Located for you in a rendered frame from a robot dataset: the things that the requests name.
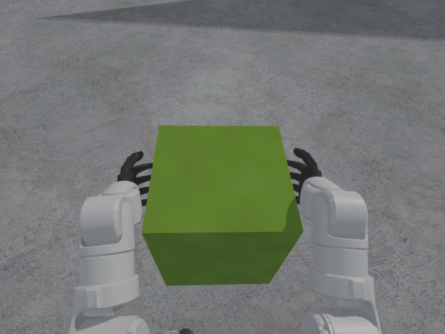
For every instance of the right robot upper arm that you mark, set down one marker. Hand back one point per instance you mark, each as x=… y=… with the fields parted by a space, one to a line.
x=337 y=321

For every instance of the carton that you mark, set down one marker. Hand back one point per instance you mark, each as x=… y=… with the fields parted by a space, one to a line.
x=221 y=209

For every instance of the left robot upper arm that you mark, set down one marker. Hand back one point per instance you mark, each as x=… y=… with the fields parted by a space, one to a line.
x=114 y=325

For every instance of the right robot forearm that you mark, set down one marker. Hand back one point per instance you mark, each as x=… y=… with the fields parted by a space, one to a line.
x=340 y=237

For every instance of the left robot hand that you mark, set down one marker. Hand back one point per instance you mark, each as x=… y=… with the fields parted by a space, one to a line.
x=128 y=172

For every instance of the right robot hand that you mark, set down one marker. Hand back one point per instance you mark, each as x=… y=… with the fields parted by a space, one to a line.
x=307 y=171

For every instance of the left robot forearm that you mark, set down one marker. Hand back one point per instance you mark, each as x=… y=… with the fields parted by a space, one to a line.
x=106 y=240

